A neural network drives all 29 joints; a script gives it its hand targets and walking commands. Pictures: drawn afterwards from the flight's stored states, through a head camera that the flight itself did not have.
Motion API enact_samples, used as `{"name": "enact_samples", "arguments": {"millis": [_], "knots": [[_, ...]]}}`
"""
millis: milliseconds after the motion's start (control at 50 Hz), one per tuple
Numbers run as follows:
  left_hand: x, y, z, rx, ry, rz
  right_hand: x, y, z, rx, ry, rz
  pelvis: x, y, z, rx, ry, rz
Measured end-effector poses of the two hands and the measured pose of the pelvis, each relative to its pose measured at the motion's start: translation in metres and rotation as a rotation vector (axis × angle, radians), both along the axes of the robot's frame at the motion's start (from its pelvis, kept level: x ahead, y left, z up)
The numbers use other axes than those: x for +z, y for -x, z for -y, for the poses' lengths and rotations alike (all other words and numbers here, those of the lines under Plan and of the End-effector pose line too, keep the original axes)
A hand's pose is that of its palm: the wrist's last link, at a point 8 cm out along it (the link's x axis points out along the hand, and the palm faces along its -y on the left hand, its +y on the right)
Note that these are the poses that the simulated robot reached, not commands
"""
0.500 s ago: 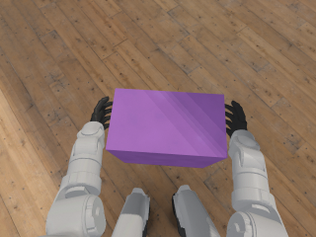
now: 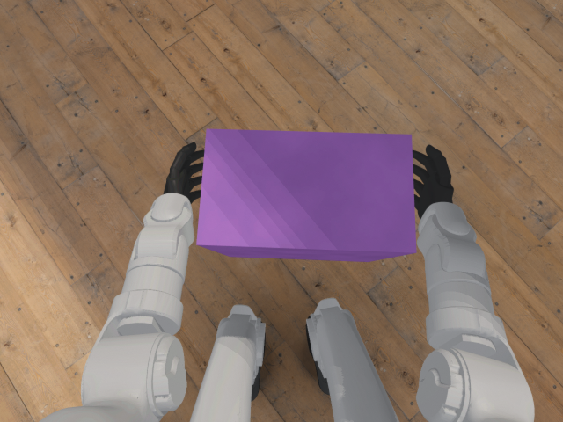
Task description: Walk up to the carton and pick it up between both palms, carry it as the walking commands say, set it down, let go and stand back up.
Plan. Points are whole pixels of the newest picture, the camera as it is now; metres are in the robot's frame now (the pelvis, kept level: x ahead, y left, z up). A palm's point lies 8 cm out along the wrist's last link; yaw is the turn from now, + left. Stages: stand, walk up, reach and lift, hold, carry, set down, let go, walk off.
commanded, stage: set down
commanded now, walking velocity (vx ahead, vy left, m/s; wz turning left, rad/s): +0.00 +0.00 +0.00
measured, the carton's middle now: (302, 207) +0.41 -0.04 -0.17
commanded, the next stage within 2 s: none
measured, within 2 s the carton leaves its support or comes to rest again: rests again in 1.82 s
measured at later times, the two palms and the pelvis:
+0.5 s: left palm (189, 191) +0.46 +0.15 -0.18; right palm (405, 202) +0.41 -0.21 -0.17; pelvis -0.03 +0.00 -0.08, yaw +0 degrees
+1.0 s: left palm (206, 195) +0.48 +0.14 -0.30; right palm (385, 204) +0.44 -0.22 -0.28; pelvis -0.06 +0.00 -0.15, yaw +0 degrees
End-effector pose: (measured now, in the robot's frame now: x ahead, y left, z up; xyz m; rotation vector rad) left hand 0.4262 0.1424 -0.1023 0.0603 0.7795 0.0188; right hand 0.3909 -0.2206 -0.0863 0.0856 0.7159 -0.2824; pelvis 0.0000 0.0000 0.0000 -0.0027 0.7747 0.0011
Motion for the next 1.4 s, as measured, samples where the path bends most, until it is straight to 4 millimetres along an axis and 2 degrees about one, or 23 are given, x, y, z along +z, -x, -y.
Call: {"name": "enact_samples", "arguments": {"millis": [140,400,700,860,980,1060,1160,1200,1260,1320,1400], "knots": [[-0.023,-0.006,-0.003,0.010,-0.007,0.010,-0.027,-0.008,-0.003,0.021,0.006,0.008,-0.025,0.014,0.005,-0.001,-0.006,-0.003],[-0.060,-0.025,-0.004,-0.015,-0.015,0.017,-0.066,-0.020,-0.004,0.002,0.008,0.013,-0.068,0.029,0.007,-0.001,-0.001,-0.001],[-0.123,-0.038,-0.010,-0.023,-0.009,0.007,-0.126,-0.030,-0.010,-0.001,0.019,0.004,-0.112,0.036,-0.003,0.010,0.018,-0.022],[-0.158,-0.047,-0.004,-0.030,0.001,0.017,-0.156,-0.038,-0.005,-0.005,0.032,0.014,-0.131,0.043,-0.004,0.015,0.021,0.024],[-0.192,-0.055,0.000,-0.037,-0.009,0.025,-0.191,-0.044,-0.001,-0.014,0.026,0.022,-0.145,0.055,-0.003,0.013,0.022,0.110],[-0.220,-0.058,-0.001,-0.036,-0.016,0.061,-0.222,-0.049,-0.002,-0.012,0.016,0.058,-0.151,0.068,-0.002,0.011,0.017,0.252],[-0.250,-0.054,-0.005,-0.037,-0.043,0.008,-0.260,-0.045,-0.006,-0.023,-0.026,0.007,-0.174,0.069,0.002,0.004,0.002,0.234],[-0.253,-0.052,-0.007,-0.041,-0.054,-0.013,-0.264,-0.044,-0.007,-0.013,-0.024,-0.014,-0.181,0.068,0.003,0.004,-0.001,0.248],[-0.248,-0.055,-0.006,-0.040,-0.053,0.001,-0.258,-0.048,-0.007,-0.008,-0.015,-0.002,-0.187,0.067,0.005,0.004,-0.005,0.274],[-0.244,-0.066,-0.004,-0.026,-0.032,0.014,-0.252,-0.059,-0.005,-0.017,-0.016,0.014,-0.192,0.068,0.005,0.002,0.002,0.284],[-0.250,-0.083,0.001,-0.046,-0.030,0.020,-0.254,-0.072,0.000,-0.006,0.018,0.015,-0.199,0.066,0.005,-0.002,0.011,0.247]]}}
